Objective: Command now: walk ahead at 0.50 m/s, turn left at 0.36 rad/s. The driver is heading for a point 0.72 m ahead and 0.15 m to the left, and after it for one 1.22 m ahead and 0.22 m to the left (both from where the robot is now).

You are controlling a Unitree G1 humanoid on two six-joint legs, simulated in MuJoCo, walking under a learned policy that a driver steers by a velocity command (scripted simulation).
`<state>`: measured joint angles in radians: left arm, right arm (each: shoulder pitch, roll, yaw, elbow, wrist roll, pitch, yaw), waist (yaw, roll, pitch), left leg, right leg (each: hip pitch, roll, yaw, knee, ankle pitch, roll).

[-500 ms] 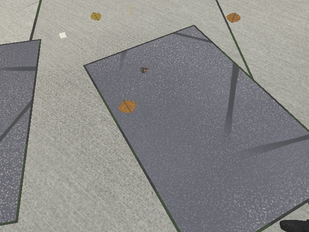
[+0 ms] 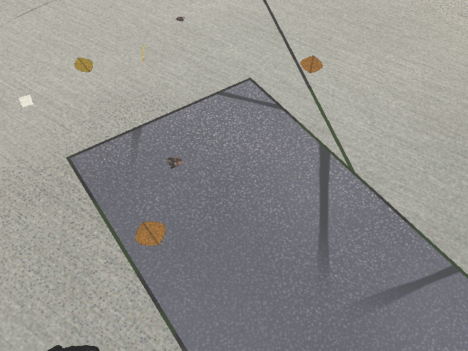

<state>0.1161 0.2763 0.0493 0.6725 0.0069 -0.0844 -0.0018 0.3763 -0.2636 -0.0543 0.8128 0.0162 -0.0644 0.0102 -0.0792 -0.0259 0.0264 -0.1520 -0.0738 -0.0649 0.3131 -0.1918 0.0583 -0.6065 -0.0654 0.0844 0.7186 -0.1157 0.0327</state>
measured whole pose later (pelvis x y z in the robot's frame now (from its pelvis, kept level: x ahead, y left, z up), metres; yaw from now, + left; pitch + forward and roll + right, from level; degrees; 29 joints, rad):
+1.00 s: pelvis +0.51 +0.13 +0.00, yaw +28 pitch +1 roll +1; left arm 0.13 0.30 0.04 0.76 -0.01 -0.08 -0.02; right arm 0.31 -0.27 -0.04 0.72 -0.01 -0.07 0.01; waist -0.05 -0.04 0.03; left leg -0.06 -0.10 -0.01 0.25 -0.21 0.08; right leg -0.70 -0.12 0.04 0.75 0.06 0.03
